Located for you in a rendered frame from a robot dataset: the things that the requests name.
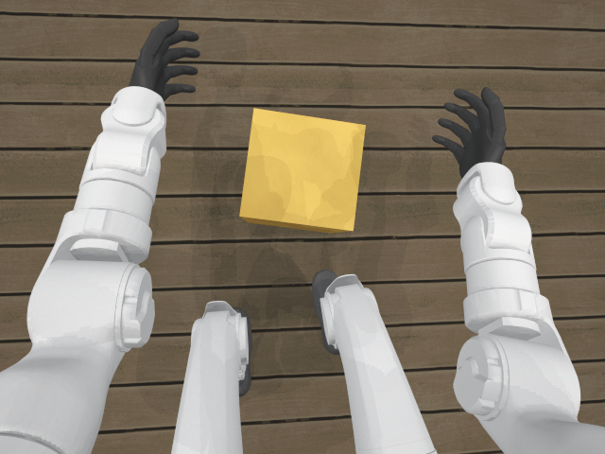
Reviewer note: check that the robot right foot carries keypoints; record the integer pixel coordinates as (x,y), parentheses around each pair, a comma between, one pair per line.
(321,281)

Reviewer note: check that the right robot upper arm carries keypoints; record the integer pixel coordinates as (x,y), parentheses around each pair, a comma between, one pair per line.
(526,396)

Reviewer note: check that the carton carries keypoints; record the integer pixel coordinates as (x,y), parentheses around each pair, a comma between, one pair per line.
(302,172)

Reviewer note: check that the left robot upper arm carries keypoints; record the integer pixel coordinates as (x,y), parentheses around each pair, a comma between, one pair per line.
(85,316)

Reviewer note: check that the robot right forearm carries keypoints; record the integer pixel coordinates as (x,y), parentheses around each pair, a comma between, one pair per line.
(502,286)

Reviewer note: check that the robot right hand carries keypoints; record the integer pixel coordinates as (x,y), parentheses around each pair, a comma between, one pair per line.
(485,142)

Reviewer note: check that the right robot shin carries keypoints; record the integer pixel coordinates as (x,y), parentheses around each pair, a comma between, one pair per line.
(346,280)

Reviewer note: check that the robot left hand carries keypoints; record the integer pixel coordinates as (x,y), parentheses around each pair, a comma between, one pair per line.
(151,70)

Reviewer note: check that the robot left forearm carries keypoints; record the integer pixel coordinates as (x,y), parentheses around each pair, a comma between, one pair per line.
(118,186)

